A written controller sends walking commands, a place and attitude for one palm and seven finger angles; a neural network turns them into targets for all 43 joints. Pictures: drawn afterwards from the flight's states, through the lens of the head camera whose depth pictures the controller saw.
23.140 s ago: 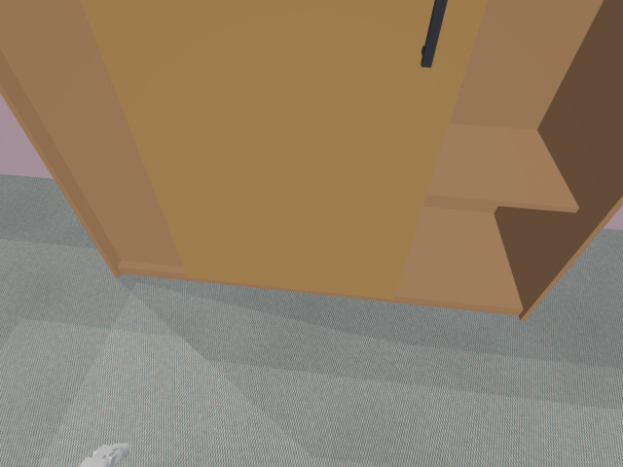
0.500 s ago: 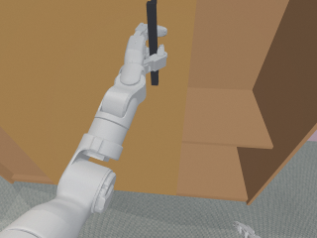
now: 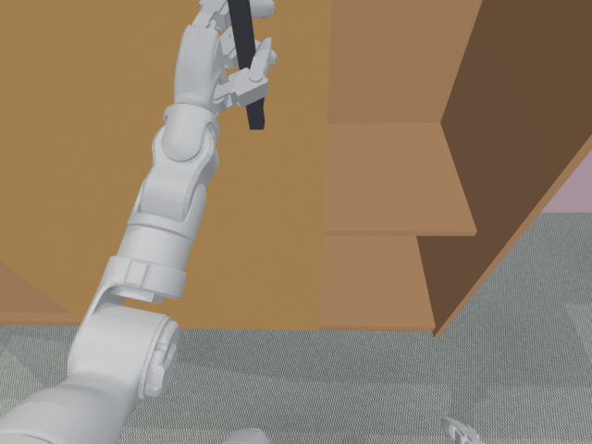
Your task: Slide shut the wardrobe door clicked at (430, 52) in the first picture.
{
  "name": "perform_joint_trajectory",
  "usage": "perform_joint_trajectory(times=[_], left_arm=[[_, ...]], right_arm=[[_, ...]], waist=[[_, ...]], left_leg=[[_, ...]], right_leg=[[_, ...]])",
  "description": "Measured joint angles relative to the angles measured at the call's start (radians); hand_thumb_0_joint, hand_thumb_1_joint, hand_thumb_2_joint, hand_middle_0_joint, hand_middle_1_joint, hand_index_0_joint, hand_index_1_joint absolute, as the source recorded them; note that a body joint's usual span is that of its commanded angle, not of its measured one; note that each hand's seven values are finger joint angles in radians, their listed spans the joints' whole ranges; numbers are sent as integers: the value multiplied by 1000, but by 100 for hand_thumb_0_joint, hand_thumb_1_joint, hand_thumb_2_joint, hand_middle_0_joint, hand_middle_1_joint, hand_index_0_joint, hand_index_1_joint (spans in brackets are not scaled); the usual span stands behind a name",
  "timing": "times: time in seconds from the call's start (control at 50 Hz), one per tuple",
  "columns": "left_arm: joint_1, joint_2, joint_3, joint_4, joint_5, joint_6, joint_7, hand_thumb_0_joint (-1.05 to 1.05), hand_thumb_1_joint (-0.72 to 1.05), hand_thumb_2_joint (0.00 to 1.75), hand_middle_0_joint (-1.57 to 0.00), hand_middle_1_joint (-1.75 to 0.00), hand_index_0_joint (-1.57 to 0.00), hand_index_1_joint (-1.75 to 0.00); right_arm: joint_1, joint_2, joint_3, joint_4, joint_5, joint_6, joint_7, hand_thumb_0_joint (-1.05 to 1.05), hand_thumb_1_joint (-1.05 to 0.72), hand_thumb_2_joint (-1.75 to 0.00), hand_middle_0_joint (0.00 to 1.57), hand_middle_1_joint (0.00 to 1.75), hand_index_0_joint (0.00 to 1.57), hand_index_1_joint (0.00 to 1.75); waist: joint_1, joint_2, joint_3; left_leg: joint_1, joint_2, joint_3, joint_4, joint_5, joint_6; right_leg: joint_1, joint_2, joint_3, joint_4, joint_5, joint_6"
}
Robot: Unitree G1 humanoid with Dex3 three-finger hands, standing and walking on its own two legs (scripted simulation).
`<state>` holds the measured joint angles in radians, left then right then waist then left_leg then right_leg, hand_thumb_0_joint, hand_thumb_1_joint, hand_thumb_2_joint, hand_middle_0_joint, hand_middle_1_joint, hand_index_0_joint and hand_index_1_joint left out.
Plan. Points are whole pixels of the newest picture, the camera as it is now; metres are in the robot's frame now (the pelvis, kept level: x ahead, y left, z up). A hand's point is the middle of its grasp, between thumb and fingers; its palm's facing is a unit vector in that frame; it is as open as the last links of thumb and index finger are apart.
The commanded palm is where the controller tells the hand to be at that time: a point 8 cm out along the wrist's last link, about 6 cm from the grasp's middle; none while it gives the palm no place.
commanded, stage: step sideways, sliding the door along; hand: left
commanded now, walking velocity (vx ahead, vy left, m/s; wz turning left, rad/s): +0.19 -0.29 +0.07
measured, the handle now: (248, 41) +0.49 +0.08 +0.28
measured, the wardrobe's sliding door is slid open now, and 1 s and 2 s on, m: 0.39 0.26 0.00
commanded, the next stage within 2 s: stop walking and hold the door there in 1.76 s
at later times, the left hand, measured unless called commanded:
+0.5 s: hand (281, 73) +0.45 +0.04 +0.26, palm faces +0.15 -0.99 -0.05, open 5.9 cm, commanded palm +0.43 +0.02 +0.26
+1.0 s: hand (395, 70) +0.46 -0.09 +0.26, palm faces +0.32 -0.94 -0.09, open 6.2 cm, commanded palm +0.43 -0.11 +0.27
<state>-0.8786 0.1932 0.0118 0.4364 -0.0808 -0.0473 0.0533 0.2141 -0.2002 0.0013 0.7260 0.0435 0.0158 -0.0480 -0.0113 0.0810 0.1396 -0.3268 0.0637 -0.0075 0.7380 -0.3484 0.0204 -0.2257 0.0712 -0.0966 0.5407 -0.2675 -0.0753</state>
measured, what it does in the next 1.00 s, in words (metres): steps to the right: right foot, then left foot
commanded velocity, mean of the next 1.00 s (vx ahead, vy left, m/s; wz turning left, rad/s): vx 0.04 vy -0.30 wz -0.09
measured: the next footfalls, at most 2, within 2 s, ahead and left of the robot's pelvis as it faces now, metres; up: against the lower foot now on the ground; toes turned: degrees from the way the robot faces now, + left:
right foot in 0.54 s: +0.17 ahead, -0.37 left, +0.00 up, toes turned +7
left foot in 0.70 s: +0.09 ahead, +0.01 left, +0.00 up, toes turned +13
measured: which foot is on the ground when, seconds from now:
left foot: down 0.00-0.58, up 0.60-0.68, down 0.70-0.94, up 0.96-1.00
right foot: down 0.00-0.20, up 0.22-0.52, down 0.54-1.00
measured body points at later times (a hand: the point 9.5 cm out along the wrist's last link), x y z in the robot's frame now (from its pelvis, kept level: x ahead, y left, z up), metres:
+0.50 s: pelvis +0.03 -0.12 -0.01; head +0.10 -0.10 +0.44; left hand +0.43 +0.09 +0.26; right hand +0.25 -0.28 -0.12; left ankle +0.02 +0.08 -0.73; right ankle +0.12 -0.31 -0.71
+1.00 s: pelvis +0.09 -0.29 -0.01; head +0.17 -0.28 +0.43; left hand +0.43 -0.04 +0.26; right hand +0.35 -0.44 -0.13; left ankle +0.04 -0.07 -0.69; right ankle +0.13 -0.37 -0.73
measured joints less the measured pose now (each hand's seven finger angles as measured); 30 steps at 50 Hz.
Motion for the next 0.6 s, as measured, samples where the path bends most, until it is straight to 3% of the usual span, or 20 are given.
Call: perform_joint_trajectory(times=[0.04,0.08,0.14,0.18,0.24,0.28,0.32,0.42,0.52,0.56,0.6], left_arm=[[3,-9,-8,-9,10,-13,-5,-7,66,84,-45,-140,-29,-135],[12,-12,-17,-36,18,-30,-2,-7,66,85,-45,-140,-31,-135],[34,-11,-27,-92,27,-44,9,-8,67,85,-47,-140,-31,-135],[42,-4,-35,-128,27,-40,18,-9,67,84,-47,-140,-30,-134],[32,22,-35,-159,12,-36,29,-10,69,84,-47,-140,-28,-133],[23,23,-22,-168,0,-31,28,-9,71,84,-46,-140,-27,-133],[23,16,-11,-180,-4,-16,25,-8,73,85,-46,-140,-26,-134],[-1,-15,-20,-154,-1,-6,27,-6,76,86,-46,-140,-23,-136],[-27,-20,-23,-128,-8,-5,42,-4,79,87,-45,-140,-19,-136],[-32,-1,-4,-136,6,-5,48,-5,79,87,-45,-140,-17,-134],[-19,8,14,-155,9,-17,66,-5,79,87,-45,-140,-17,-133]], right_arm=[[-6,2,-10,14,2,4,-5,2,-90,-90,20,29,20,30],[-17,-1,-15,11,1,-2,-9,2,-90,-90,20,29,20,30],[-38,-15,-25,-20,-4,-3,-13,2,-90,-90,20,29,20,30],[-62,-27,-34,-43,-3,3,-12,2,-91,-90,20,29,20,30],[-123,-15,-57,-70,7,9,5,2,-91,-90,20,29,20,29],[-154,-11,-59,-90,3,10,21,1,-91,-90,20,29,20,29],[-172,-3,-53,-99,4,15,33,1,-91,-90,20,29,20,29],[-157,39,-30,-95,18,13,59,1,-91,-90,20,29,20,29],[-124,83,-11,-93,32,-6,76,1,-90,-90,20,30,20,30],[-142,73,-12,-86,34,-11,77,1,-90,-90,20,30,20,30],[-179,45,-29,-63,37,-11,66,1,-90,-90,21,30,21,30]], waist=[[16,-37,1],[33,-76,11],[31,-104,22],[25,-105,26],[33,-136,61],[27,-116,97],[30,-85,115],[102,-48,124],[172,-52,98],[175,-21,105],[142,16,134]], left_leg=[[-36,-26,2,143,-68,3],[-44,-43,22,184,-88,5],[-1,-45,70,16,-19,0],[59,-41,102,-152,112,2],[104,-53,124,-215,88,-6],[109,-38,99,-194,82,-15],[110,-10,68,-184,81,-27],[123,75,10,-167,66,-87],[100,154,-59,-86,4,-148],[69,193,-99,-10,-24,-137],[21,194,-135,77,24,-84]], right_leg=[[11,-5,-3,-17,-6,-17],[19,-14,5,-40,5,-25],[20,-24,-5,-51,5,-31],[6,-21,-18,-16,-17,-31],[-111,-33,37,252,-74,20],[-195,-22,86,455,-137,32],[-259,-40,117,524,-163,38],[-260,-139,138,328,-70,60],[-106,-143,79,156,2,80],[-49,-109,43,108,-1,111],[-26,-96,-2,110,-21,113]])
